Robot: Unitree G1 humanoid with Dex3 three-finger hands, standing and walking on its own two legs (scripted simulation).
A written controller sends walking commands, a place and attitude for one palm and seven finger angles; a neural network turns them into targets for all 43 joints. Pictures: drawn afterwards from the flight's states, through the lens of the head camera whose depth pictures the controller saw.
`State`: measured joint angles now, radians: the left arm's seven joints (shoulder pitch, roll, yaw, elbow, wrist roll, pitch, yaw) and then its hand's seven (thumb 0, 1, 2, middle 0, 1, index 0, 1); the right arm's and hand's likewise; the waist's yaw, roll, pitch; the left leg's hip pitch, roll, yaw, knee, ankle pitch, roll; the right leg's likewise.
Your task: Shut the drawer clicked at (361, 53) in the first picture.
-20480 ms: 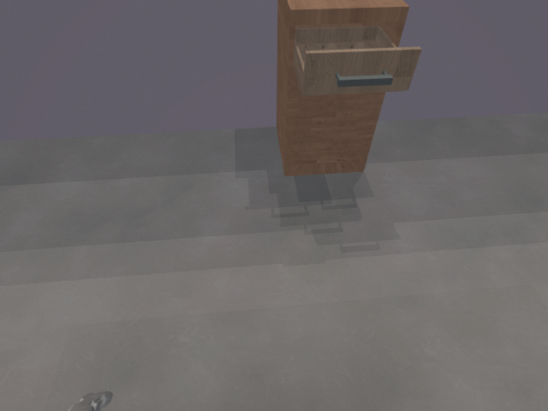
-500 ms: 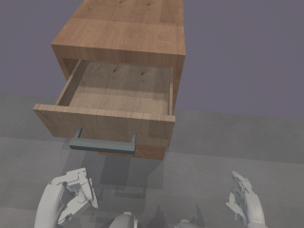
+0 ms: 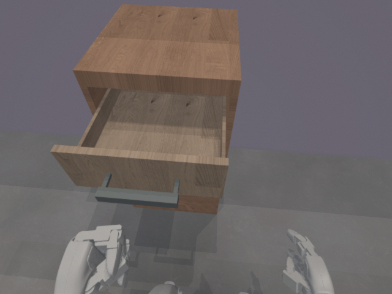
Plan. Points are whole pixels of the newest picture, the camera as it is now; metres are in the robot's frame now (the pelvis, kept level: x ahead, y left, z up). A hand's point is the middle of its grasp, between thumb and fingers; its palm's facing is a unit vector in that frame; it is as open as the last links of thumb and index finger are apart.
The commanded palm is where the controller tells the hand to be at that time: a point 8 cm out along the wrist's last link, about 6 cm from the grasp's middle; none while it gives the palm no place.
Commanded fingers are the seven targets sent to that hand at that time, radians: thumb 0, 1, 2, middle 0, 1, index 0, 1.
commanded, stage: raise the hand and make a fist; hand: left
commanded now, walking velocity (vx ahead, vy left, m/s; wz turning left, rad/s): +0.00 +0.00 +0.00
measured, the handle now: (140, 188) +0.35 +0.16 -0.01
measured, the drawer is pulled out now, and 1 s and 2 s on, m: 0.23 0.23 0.23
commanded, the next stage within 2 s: bring the fist close to the handle in 0.26 s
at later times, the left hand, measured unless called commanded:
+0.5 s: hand (136, 267) +0.16 +0.11 +0.08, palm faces -0.03 -1.00 -0.05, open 3.2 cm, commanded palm +0.13 +0.17 +0.08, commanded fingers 0.00 0.90 0.90 -1.40 -1.60 -1.40 -1.60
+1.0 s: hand (139, 249) +0.20 +0.12 +0.03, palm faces -0.04 -1.00 -0.03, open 3.3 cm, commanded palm +0.18 +0.18 +0.03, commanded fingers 0.00 0.90 0.90 -1.40 -1.60 -1.40 -1.60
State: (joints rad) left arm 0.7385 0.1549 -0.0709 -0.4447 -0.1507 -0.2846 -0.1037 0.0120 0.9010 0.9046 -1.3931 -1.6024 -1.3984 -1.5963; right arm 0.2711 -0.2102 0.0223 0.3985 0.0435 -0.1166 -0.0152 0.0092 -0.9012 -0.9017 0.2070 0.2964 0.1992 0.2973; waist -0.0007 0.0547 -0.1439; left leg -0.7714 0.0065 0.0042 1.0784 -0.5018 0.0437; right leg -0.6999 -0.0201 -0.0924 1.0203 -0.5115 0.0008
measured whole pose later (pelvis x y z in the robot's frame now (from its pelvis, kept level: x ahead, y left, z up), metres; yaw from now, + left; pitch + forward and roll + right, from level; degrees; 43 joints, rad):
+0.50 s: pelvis +0.00 -0.03 +0.00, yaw +0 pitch +12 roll -1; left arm 0.73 0.19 0.01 -0.32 -0.19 -0.37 -0.17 0.01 0.90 0.90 -1.40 -1.60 -1.40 -1.60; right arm 0.23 -0.21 -0.01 0.44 0.05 -0.14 -0.04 0.01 -0.90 -0.90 0.20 0.30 0.20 0.30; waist 0.00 0.05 -0.15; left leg -0.77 0.03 -0.02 1.06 -0.50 -0.01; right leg -0.71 0.00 -0.11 1.03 -0.53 -0.05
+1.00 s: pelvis -0.01 -0.03 -0.02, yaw +0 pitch +17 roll -2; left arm 0.50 0.18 0.05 -0.10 -0.20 -0.45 -0.17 0.01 0.90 0.90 -1.39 -1.60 -1.40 -1.60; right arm 0.21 -0.22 -0.01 0.51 0.02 -0.14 -0.04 0.01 -0.90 -0.90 0.21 0.30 0.20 0.30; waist -0.03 0.03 -0.16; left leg -0.95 0.03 -0.01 1.18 -0.53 0.00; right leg -0.89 0.00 -0.11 1.15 -0.56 -0.04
